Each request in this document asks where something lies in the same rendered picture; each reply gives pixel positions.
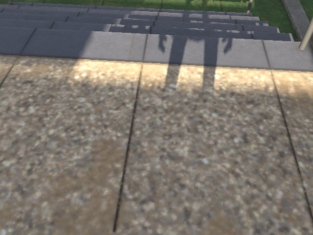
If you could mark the stairs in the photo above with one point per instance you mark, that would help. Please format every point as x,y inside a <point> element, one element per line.
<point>139,20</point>

